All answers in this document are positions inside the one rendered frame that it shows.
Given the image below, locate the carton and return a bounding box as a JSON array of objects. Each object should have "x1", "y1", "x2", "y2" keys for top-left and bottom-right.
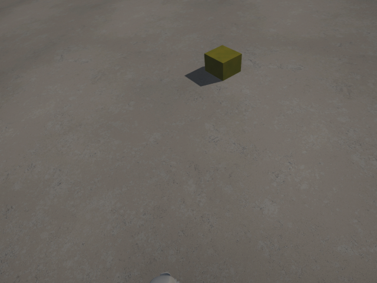
[{"x1": 204, "y1": 45, "x2": 242, "y2": 81}]

